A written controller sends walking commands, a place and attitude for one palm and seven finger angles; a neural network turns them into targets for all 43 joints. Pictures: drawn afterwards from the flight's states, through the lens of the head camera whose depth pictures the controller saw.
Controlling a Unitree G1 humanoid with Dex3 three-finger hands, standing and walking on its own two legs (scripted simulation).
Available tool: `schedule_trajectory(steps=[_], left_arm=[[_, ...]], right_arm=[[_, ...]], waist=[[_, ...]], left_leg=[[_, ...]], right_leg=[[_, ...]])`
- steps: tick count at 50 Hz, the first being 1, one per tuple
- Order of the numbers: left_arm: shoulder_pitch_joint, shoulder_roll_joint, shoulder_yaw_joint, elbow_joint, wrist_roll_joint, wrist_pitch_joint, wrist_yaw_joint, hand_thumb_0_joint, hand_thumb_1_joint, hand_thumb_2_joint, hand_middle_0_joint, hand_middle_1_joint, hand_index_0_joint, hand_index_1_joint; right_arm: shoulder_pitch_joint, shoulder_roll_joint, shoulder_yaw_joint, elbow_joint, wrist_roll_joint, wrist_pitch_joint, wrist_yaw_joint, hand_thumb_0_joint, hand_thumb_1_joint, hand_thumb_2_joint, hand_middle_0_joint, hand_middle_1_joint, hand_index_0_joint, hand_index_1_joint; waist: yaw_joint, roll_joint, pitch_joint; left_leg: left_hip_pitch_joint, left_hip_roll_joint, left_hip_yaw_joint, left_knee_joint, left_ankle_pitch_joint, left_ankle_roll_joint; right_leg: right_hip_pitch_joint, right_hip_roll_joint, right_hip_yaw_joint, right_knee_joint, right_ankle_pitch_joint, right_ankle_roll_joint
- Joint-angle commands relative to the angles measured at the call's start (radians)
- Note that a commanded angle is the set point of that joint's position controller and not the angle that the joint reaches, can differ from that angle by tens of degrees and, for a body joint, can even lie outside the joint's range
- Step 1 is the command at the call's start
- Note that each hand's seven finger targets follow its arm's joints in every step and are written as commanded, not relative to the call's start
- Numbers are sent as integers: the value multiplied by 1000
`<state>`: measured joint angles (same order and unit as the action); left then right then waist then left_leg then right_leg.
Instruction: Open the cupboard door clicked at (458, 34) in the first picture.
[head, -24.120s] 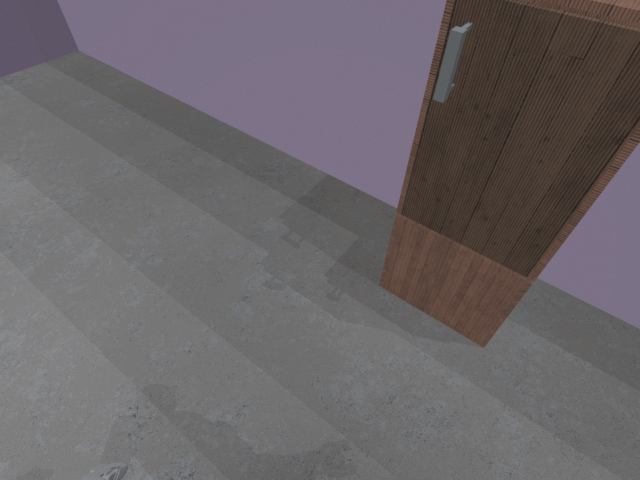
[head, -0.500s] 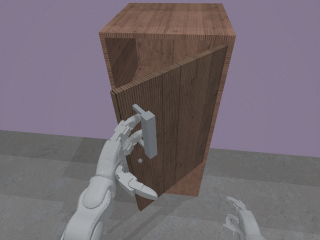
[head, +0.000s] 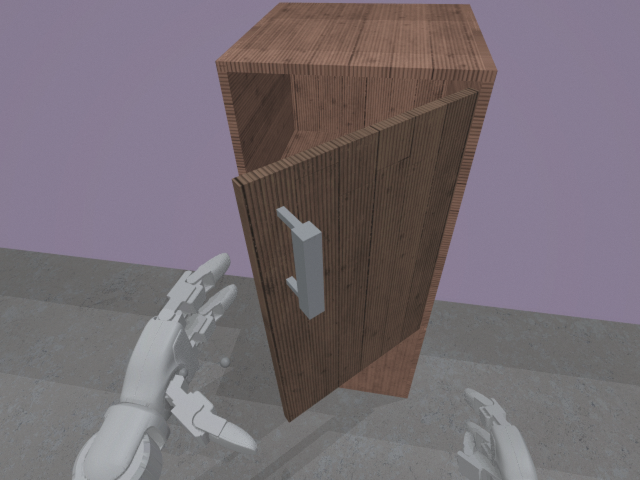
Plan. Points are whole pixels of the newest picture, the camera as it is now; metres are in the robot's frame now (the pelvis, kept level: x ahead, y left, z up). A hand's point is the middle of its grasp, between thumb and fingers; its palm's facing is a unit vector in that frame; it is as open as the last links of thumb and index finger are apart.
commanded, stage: draw the hand back to the body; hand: left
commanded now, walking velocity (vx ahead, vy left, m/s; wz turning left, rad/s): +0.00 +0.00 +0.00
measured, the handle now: (299, 263) +0.33 +0.06 +0.14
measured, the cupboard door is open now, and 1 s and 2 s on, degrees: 46 46 46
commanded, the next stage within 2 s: step back with the hand held close in 1.64 s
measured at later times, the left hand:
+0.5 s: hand (172, 369) +0.18 +0.16 +0.14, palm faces -0.05 -1.00 -0.08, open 16.3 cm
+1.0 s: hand (98, 348) +0.20 +0.24 +0.15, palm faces +0.34 -0.87 -0.35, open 12.3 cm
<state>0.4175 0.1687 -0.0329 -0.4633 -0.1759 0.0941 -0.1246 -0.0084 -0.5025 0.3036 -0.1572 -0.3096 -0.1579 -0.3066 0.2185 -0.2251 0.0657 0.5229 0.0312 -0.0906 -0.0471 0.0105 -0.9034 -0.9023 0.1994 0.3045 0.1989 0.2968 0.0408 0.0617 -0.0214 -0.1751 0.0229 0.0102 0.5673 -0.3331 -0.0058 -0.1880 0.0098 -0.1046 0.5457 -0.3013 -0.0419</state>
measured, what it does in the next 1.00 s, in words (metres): stands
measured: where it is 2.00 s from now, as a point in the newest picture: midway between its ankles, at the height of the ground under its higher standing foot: outside the picture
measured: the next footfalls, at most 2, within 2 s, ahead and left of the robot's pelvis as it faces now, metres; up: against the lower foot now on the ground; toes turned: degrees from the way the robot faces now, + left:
none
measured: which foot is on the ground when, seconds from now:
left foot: down 0.00-1.00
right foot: down 0.00-1.00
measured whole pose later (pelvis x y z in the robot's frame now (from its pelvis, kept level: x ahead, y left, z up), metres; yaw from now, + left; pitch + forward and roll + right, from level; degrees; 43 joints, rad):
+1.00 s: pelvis +0.00 +0.02 +0.01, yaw -1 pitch -5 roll -1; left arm 0.48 0.30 0.19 -0.41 -0.04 -0.10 0.12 0.00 0.14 0.58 -0.18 -0.31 -0.18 -0.30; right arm 0.20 -0.21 0.04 0.65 -0.01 -0.13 -0.07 0.01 -0.90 -0.90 0.20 0.30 0.20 0.30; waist 0.06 0.06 0.05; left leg -0.07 0.00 0.03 0.42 -0.26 0.02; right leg -0.08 0.00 -0.08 0.39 -0.22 -0.01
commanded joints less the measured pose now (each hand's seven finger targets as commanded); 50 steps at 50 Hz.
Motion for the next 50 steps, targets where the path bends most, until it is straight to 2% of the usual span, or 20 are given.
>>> schedule_trajectory(steps=[1, 4, 6, 8, 9, 12, 15, 16, 23, 24, 25, 28, 29, 30, 31, 33, 37, 39, 44, 50], left_arm=[[-167, 32, 4, -235, -11, -86, -11, 0, -500, 300, -150, -300, -150, -300], [-114, 89, 69, -198, -5, -80, 0, 0, -500, 300, -150, -300, -150, -300], [-133, 83, 74, -232, -4, -79, 4, 0, -500, 300, -150, -300, -150, -300], [-103, 110, 124, -242, -18, -77, 3, 0, -500, 300, -150, -300, -150, -300], [-89, 132, 145, -237, -21, -77, 2, 0, -500, 300, -150, -300, -150, -300], [-127, 120, 147, -239, -46, -72, -19, 0, -500, 300, -150, -300, -150, -300], [-135, 110, 131, -247, -59, -72, -48, 0, -500, 300, -150, -300, -150, -300], [-135, 114, 138, -240, -67, -68, -56, 0, -500, 300, -150, -300, -150, -300], [-178, 188, 240, -203, -92, -47, -83, 0, -500, 300, -150, -300, -150, -300], [-172, 214, 265, -197, -95, -47, -83, 0, -465, 315, -151, -300, -151, -300], [-188, 200, 261, -207, -101, -46, -87, 0, -430, 330, -153, -300, -153, -300], [-195, 207, 280, -193, -120, -44, -108, 0, -325, 375, -156, -300, -156, -300], [-197, 309, 289, -284, 38, -126, 49, 0, -290, 390, -158, -300, -158, -300], [-104, 211, 239, -222, 56, -148, 111, 0, -255, 405, -159, -300, -159, -300], [-49, 172, 202, -178, 74, -162, 143, 0, -220, 420, -160, -300, -160, -300], [-62, 204, 220, -220, 103, -201, 186, 0, -150, 450, -162, -300, -162, -300], [-80, 234, 246, -211, 133, -240, 233, 0, -10, 510, -168, -300, -168, -300], [-82, 255, 265, -201, 146, -252, 247, 0, 60, 540, -170, -300, -170, -300], [-31, 278, 317, -184, 145, -265, 260, 0, 235, 615, -176, -300, -176, -300], [-30, 281, 347, -179, 141, -267, 261, 0, 445, 705, -184, -300, -184, -300]], right_arm=[[-143, -82, -35, -177, 0, -114, -7, 0, -900, -900, 200, 300, 200, 300], [-139, -88, -38, -161, -3, -121, -7, 0, -900, -900, 200, 300, 200, 300], [-151, -80, -33, -170, -3, -119, -5, 0, -900, -900, 200, 300, 200, 300], [-149, -80, -32, -168, -3, -120, -4, 0, -900, -900, 200, 300, 200, 300], [-153, -85, -32, -163, -1, -119, -4, 0, -900, -900, 200, 300, 200, 300], [-152, -86, -31, -160, 4, -124, -9, 0, -900, -900, 200, 300, 200, 300], [-158, -94, -31, -158, 7, -144, -11, 0, -900, -900, 200, 300, 200, 300], [-153, -94, -31, -157, 9, -149, -14, 0, -900, -900, 200, 300, 200, 300], [-162, -105, -31, -134, 11, -163, -30, 0, -900, -900, 200, 300, 200, 300], [-167, -109, -32, -131, 10, -167, -31, 0, -900, -900, 200, 300, 200, 300], [-172, -104, -27, -133, 12, -168, -31, 0, -900, -900, 200, 300, 200, 300], [-166, -110, -28, -126, 14, -180, -34, 0, -900, -900, 200, 300, 200, 300], [-164, -90, -39, -123, -14, -176, -41, 0, -900, -900, 200, 300, 200, 300], [-164, -81, -34, -114, -28, -175, -41, 0, -900, -900, 200, 300, 200, 300], [-153, -79, -34, -101, -30, -163, -36, 0, -900, -900, 200, 300, 200, 300], [-150, -88, -44, -95, -35, -149, -28, 0, -900, -900, 200, 300, 200, 300], [-153, -88, -53, -81, -40, -132, -32, 0, -900, -900, 200, 300, 200, 300], [-160, -92, -56, -68, -40, -127, -35, 0, -900, -900, 200, 300, 200, 300], [-162, -93, -65, -52, -43, -110, -36, 0, -900, -900, 200, 300, 200, 300], [-167, -95, -71, -51, -37, -88, -32, 0, -900, -900, 200, 300, 200, 300]], waist=[[-14, -76, -64], [4, -117, -67], [10, -73, -87], [21, -75, -98], [25, -45, -92], [8, -65, -61], [4, -25, -54], [2, -51, -49], [11, -66, -40], [20, -29, -44], [18, -13, -46], [15, -40, -53], [36, -24, 0], [22, -43, 50], [17, -71, 79], [18, -17, 18], [15, -28, -13], [16, 11, -1], [26, -13, -38], [27, -8, -18]], left_leg=[[-8, -30, -28, -62, 179, 39], [-28, -26, -31, -64, 177, 38], [-24, -29, -27, -74, 189, 37], [-27, -27, -26, -74, 215, 36], [-28, -26, -25, -77, 216, 32], [-30, -24, -25, -79, 189, 32], [-21, -26, -30, -83, 171, 32], [-23, -25, -33, -85, 159, 34], [-28, -27, -40, -97, 128, 33], [-22, -28, -40, -95, 135, 33], [-18, -29, -40, -103, 135, 31], [-9, -29, -44, -105, 154, 31], [-39, -23, -45, -128, 121, 29], [-43, -23, -39, -138, 96, 24], [-36, -16, -37, -146, 101, 28], [3, -12, -32, -165, 118, 27], [40, -10, -28, -192, 141, 30], [56, -7, -30, -204, 153, 28], [78, -4, -31, -210, 248, 27], [85, 2, -34, -222, 292, 20]], right_leg=[[-33, -17, 58, -96, 175, 31], [-20, -19, 63, -97, 162, 29], [-1, -21, 60, -86, 178, 25], [19, -18, 58, -81, 218, 23], [23, -19, 57, -81, 216, 20], [0, -14, 54, -100, 185, 26], [-11, -14, 50, -103, 160, 25], [-17, -12, 49, -109, 145, 28], [-13, -14, 56, -136, 75, 28], [-6, -18, 62, -137, 83, 24], [-3, -18, 57, -138, 84, 25], [6, -11, 50, -138, 115, 27], [12, -22, 80, -179, 69, 21], [-14, -26, 80, -204, 29, 21], [-20, -27, 76, -212, 30, 23], [23, -30, 81, -210, 50, 19], [65, -32, 80, -221, 69, 20], [70, -31, 79, -227, 82, 16], [126, -30, 76, -215, 180, 13], [128, -23, 74, -209, 215, 15]])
